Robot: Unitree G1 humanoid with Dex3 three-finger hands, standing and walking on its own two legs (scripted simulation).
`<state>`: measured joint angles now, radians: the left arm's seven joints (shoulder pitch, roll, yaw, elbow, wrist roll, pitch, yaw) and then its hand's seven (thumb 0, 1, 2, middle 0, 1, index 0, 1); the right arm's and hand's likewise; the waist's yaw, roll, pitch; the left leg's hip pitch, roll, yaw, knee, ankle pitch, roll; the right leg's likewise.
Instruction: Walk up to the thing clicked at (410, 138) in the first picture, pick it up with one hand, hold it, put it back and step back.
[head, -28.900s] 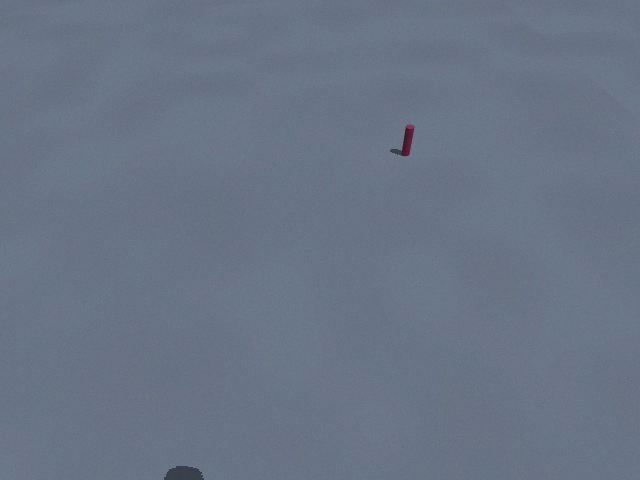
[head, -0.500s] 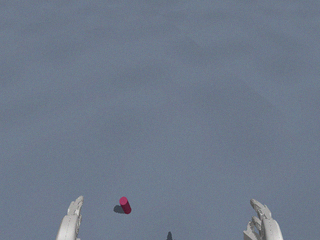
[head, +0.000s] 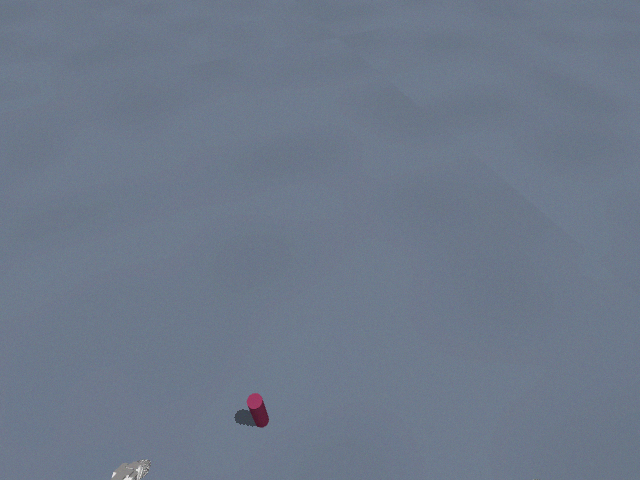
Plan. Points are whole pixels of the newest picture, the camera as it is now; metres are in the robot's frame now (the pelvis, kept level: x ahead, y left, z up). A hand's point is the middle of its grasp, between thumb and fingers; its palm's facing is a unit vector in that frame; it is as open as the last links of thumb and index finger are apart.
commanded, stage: stand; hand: left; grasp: from the side
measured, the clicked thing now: (258, 411) +0.42 +0.21 -0.67
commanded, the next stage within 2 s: step back in 1.90 s
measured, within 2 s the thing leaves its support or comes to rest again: neither
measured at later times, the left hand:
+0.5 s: hand out of the picture +0.03 +0.25 -0.13, palm faces -0.01 -0.94 -0.35, open 7.4 cm
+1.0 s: hand out of the picture +0.06 +0.25 -0.13, palm faces -0.02 -0.94 -0.34, open 7.4 cm
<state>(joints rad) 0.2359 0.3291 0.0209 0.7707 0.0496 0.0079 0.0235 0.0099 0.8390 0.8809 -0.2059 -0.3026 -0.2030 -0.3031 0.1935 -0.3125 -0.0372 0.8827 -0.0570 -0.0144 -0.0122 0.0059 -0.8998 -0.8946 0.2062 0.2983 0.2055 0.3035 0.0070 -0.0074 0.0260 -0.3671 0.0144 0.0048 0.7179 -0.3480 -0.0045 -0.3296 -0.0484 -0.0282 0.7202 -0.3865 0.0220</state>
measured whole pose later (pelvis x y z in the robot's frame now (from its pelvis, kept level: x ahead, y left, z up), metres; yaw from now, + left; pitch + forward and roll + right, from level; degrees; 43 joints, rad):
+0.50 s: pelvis -0.01 +0.01 +0.03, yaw +0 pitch -4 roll +0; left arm 0.17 0.32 0.00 1.13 0.03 -0.01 0.01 0.01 0.90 0.89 -0.21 -0.30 -0.20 -0.30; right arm 0.15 -0.31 -0.02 1.13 -0.03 0.00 0.00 0.00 -0.90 -0.89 0.21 0.30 0.20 0.30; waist 0.01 0.01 0.06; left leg -0.16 0.00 0.00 0.39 -0.17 0.00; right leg -0.12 -0.05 -0.04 0.39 -0.20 0.03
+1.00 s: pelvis +0.00 +0.00 +0.03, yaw +0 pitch -3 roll +0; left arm 0.12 0.32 0.00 1.17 0.02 -0.01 0.01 0.01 0.90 0.89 -0.21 -0.30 -0.20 -0.30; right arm 0.12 -0.33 -0.01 1.16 -0.02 0.00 0.00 0.00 -0.90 -0.89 0.20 0.30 0.20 0.30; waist 0.00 0.01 0.06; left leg -0.14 0.01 0.01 0.34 -0.15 -0.01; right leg -0.10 -0.04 -0.04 0.33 -0.19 0.03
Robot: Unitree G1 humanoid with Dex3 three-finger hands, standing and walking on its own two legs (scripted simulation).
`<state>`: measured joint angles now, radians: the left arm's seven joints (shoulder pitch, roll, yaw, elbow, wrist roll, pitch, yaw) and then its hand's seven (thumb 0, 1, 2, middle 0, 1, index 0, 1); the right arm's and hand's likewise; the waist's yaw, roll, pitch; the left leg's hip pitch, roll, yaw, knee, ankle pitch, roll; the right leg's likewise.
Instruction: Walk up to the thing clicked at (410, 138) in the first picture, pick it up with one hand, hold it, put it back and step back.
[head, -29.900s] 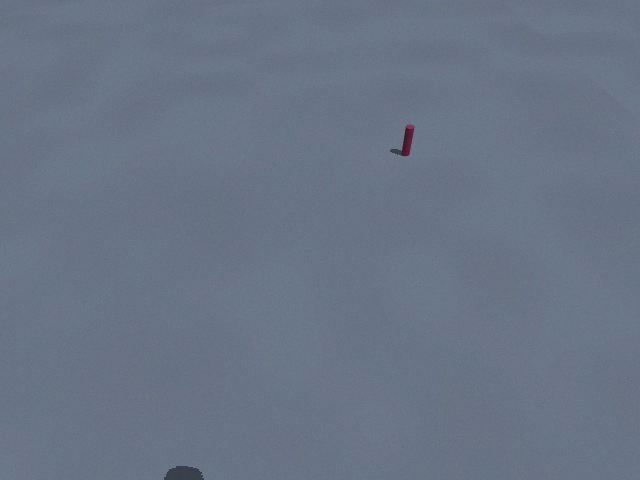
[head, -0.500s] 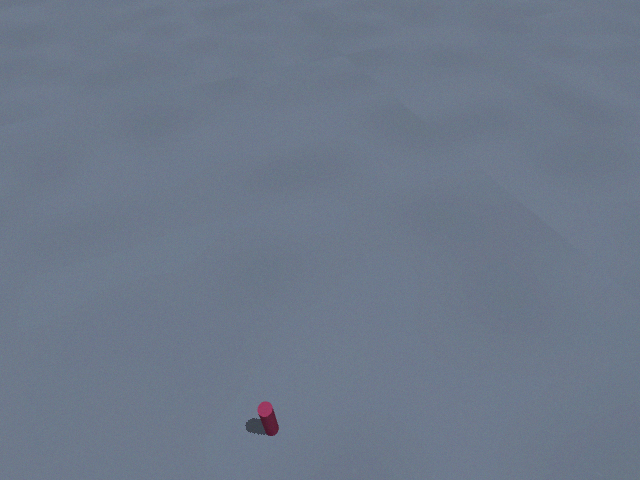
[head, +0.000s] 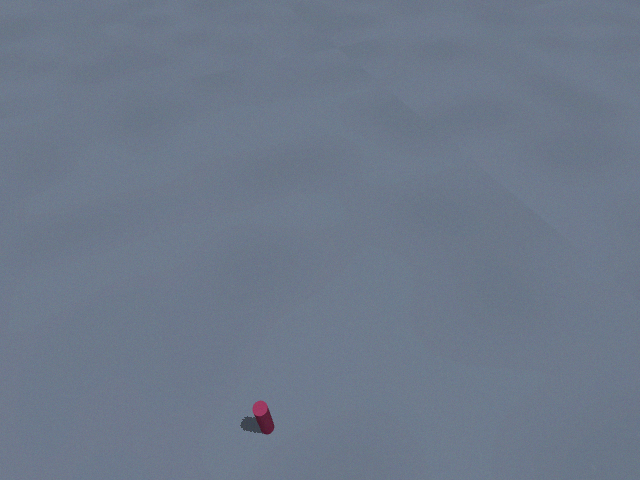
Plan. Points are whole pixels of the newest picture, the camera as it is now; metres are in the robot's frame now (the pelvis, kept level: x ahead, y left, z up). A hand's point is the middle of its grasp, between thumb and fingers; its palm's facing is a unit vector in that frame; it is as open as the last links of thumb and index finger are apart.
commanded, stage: stand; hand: left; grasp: from the side
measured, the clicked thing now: (263, 418) +0.42 +0.21 -0.70
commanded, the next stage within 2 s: step back in 0.90 s
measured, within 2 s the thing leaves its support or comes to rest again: neither
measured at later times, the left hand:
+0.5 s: hand out of the picture +0.09 +0.25 -0.16, palm faces -0.02 -0.94 -0.34, open 7.4 cm
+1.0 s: hand out of the picture +0.08 +0.26 -0.16, palm faces +0.00 -0.93 -0.36, open 7.4 cm
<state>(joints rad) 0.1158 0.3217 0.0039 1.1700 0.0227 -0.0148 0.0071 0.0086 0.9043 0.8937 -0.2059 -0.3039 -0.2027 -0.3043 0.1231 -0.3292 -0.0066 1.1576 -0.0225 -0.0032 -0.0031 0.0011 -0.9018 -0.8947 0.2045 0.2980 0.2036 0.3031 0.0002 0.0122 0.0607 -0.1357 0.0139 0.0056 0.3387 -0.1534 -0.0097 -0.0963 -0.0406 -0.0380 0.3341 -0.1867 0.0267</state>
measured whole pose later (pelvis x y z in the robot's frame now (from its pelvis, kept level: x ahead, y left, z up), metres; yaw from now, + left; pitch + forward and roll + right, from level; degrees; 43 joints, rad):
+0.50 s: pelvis +0.01 +0.00 +0.00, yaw +0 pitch -2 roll +0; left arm 0.10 0.33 0.01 1.16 0.02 -0.01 0.00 0.01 0.90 0.89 -0.21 -0.30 -0.20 -0.30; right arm 0.10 -0.34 0.00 1.15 -0.02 -0.01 -0.01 0.00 -0.90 -0.89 0.20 0.30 0.20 0.30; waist 0.00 0.01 0.05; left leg -0.11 0.02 0.01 0.32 -0.16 -0.01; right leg -0.07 -0.04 -0.03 0.31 -0.19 0.03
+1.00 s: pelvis +0.00 +0.00 +0.00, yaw +0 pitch -1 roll +0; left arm 0.11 0.35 0.04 1.09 0.00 0.00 0.00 0.01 0.90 0.89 -0.21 -0.30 -0.20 -0.30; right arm 0.09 -0.36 -0.02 1.10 0.00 0.01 0.01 0.00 -0.90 -0.89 0.21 0.30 0.20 0.30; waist -0.02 0.01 0.10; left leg -0.20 0.02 0.00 0.41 -0.19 -0.01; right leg -0.16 -0.04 -0.04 0.42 -0.23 0.02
